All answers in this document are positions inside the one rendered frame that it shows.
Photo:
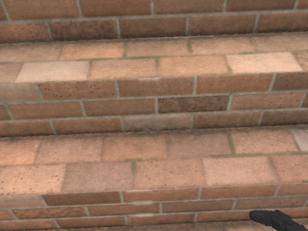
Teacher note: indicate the robot right hand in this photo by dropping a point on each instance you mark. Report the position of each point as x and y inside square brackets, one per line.
[276, 219]

